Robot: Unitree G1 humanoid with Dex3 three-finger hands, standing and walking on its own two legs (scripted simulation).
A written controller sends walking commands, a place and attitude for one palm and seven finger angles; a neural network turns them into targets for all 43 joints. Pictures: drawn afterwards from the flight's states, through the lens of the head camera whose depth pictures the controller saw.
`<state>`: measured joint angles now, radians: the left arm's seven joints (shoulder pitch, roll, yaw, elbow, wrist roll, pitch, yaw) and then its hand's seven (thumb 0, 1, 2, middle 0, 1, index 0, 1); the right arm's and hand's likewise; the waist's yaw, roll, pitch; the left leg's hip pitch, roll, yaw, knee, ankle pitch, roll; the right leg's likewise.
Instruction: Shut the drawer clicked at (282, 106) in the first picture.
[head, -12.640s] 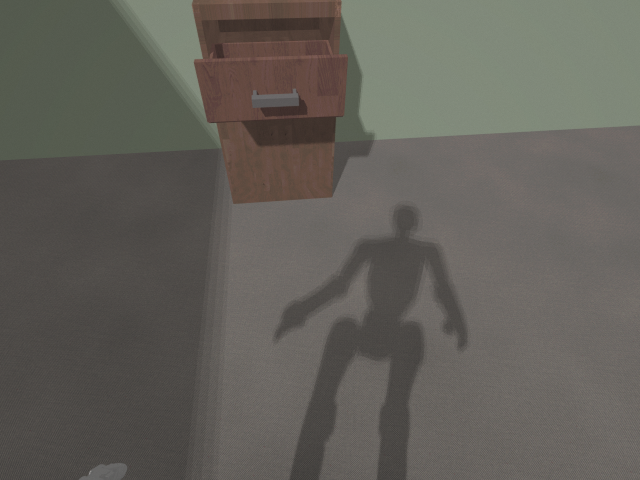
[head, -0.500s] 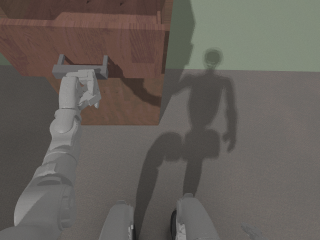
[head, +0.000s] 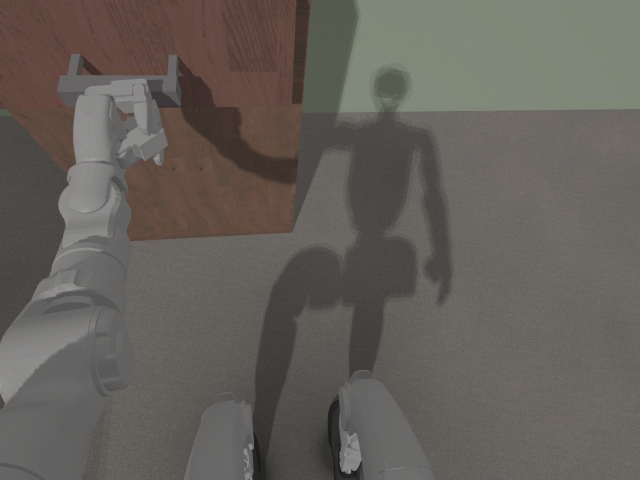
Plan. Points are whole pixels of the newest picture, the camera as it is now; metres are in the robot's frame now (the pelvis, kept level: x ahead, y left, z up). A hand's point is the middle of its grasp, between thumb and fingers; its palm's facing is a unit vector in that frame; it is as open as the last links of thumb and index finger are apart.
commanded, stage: push the drawer shut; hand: left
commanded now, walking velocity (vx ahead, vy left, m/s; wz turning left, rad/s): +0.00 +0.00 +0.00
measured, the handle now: (124, 77) +0.60 +0.19 +0.05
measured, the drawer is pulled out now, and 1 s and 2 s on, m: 0.05 0.00 0.00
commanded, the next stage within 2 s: pull the fist back off the drawer in 0.68 s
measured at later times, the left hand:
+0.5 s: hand (156, 94) +0.58 +0.15 +0.04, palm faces -0.03 -1.00 -0.04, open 3.2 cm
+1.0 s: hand (148, 91) +0.58 +0.16 +0.04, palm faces -0.02 -1.00 -0.05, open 3.2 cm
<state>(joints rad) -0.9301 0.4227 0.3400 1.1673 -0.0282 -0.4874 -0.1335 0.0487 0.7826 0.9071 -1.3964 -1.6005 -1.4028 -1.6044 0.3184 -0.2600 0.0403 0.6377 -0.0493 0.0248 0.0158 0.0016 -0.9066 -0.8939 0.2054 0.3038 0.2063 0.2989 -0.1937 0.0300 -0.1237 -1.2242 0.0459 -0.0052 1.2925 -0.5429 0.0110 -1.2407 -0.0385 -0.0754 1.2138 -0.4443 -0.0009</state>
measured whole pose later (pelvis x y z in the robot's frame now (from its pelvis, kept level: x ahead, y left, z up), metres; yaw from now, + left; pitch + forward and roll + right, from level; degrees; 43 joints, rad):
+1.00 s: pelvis -0.03 +0.01 -0.03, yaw -1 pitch +33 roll -6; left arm -1.32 0.65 0.32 1.35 0.07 -0.32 -0.12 0.02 0.59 0.90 -1.40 -1.60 -1.42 -1.60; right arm 0.36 -0.25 0.11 0.64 -0.08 0.00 0.03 0.00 -0.91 -0.89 0.21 0.30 0.21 0.30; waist -0.31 0.04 -0.11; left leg -1.46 0.04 -0.06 1.40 -0.52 0.02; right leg -1.42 -0.04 -0.12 1.26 -0.40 0.01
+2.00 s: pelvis +0.06 +0.00 +0.07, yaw +1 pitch +17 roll -2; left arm -0.29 0.28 0.20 0.49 -0.19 -0.33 -0.17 0.02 0.90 0.90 -1.40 -1.60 -1.40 -1.60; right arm 0.29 -0.25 0.01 0.54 0.03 0.04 0.01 0.00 -0.91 -0.89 0.20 0.30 0.21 0.30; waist -0.06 0.03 -0.13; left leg -0.73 0.04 0.00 0.93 -0.50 0.01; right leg -0.75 -0.02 -0.07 0.86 -0.41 0.01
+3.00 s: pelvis +0.05 +0.00 +0.13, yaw +1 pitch -5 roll -1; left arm 0.51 0.32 0.29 -0.44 -0.05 -0.09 0.09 0.01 0.89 0.90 -1.40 -1.60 -1.41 -1.60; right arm 0.21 -0.23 0.02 0.64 -0.02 -0.13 -0.08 0.01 -0.90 -0.89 0.21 0.30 0.21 0.30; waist 0.08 0.07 0.03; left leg -0.05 0.03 0.03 0.42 -0.28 0.00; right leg -0.08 -0.02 -0.06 0.38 -0.21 0.01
